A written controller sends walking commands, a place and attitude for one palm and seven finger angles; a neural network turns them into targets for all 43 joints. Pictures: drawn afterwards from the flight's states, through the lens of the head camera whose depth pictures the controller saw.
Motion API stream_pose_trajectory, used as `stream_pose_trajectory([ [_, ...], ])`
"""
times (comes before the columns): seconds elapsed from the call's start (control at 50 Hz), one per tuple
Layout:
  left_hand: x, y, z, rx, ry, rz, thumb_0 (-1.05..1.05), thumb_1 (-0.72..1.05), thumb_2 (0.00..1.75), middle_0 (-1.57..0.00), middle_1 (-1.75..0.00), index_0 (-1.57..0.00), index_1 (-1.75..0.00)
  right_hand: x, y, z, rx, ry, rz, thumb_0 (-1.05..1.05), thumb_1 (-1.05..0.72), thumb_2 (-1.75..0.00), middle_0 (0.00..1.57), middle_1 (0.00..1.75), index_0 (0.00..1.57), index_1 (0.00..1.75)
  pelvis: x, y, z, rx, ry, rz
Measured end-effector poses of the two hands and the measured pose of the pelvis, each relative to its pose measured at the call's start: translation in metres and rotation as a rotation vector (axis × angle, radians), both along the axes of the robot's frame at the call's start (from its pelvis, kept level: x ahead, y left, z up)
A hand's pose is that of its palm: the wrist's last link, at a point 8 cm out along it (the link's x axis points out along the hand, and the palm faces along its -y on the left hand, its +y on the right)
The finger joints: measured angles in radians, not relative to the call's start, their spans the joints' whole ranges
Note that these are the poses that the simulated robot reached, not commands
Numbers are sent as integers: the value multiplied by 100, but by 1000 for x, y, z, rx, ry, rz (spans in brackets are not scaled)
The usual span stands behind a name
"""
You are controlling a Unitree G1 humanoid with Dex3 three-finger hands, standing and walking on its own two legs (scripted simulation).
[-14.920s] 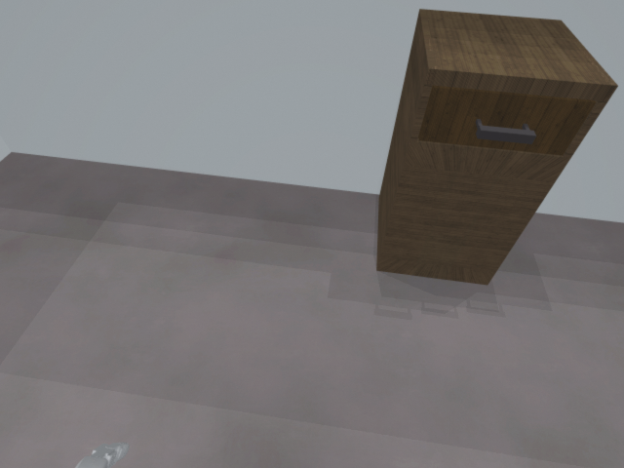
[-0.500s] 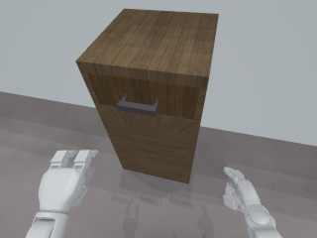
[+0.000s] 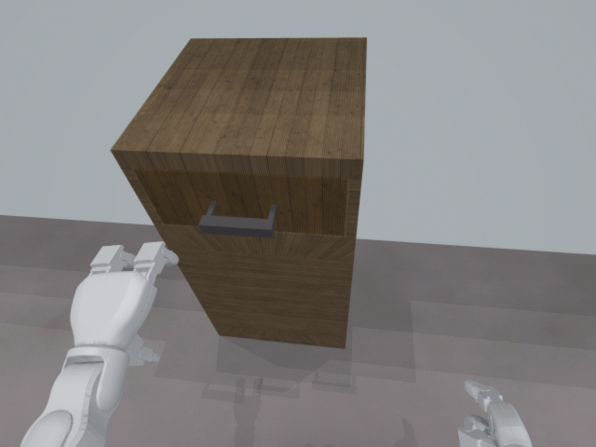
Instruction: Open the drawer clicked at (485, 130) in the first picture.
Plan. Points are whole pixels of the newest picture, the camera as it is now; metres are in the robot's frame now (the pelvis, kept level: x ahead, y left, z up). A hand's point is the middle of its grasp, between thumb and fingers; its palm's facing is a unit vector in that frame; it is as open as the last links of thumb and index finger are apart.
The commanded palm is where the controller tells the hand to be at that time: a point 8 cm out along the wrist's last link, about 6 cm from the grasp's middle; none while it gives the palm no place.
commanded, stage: raise the hand with hooked fingers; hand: left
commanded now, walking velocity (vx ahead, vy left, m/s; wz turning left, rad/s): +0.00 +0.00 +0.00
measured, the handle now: (240, 217) +0.51 +0.17 -0.04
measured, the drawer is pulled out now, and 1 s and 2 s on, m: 0.00 0.00 0.00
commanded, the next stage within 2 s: move the hooked fingers above the handle in 0.72 s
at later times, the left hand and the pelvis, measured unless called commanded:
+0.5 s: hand (114, 281) +0.29 +0.27 +0.09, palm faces -0.02 -0.08 -1.00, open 13.8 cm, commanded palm +0.26 +0.27 +0.14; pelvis -0.01 +0.02 +0.02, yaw +1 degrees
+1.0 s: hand (142, 286) +0.29 +0.24 +0.08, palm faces -0.02 -0.07 -1.00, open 13.8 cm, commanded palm +0.28 +0.25 +0.13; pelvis -0.02 +0.00 +0.01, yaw +2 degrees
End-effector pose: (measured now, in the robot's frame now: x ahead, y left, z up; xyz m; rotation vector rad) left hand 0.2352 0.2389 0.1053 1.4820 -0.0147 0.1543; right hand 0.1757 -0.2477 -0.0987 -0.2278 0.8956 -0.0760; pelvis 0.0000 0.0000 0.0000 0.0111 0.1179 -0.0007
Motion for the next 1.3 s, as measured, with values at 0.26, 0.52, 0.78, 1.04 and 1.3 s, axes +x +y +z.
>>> stream_pose_trajectory([
  [0.26, 22, 17, 32, 16, 49, -26, 0, -47, 31, -32, -118, -32, -118, 21, 59, 26, 64, -82, 98, 1, -91, -90, 20, 30, 20, 30, -10, 12, 11, -11, -80, 18],
  [0.52, 30, 30, 37, -2, 138, -77, 0, -49, 30, -31, -120, -32, -120, -18, 58, 10, 62, 40, 76, 1, -90, -90, 20, 30, 20, 30, -15, 22, 16, -16, -77, 21],
  [0.78, 20, 26, 43, 25, 31, -94, 0, -49, 30, -32, -120, -33, -120, -35, 37, 1, 37, 100, 44, 1, -91, -90, 20, 30, 20, 30, -18, 15, 15, -10, -58, 27],
  [1.04, 38, -4, 23, 21, 130, -120, 0, -50, 30, -32, -120, -32, -120, -14, 28, 9, 45, 22, 53, 1, -91, -90, 20, 30, 20, 30, -19, -1, 14, 0, -50, 27],
  [1.3, 72, 1, 19, 42, 122, -61, 0, -49, 30, -31, -120, -32, -120, -38, -1, -5, 16, 101, -13, 1, -91, -90, 20, 30, 20, 30, -17, -12, 10, 3, -1, 26],
])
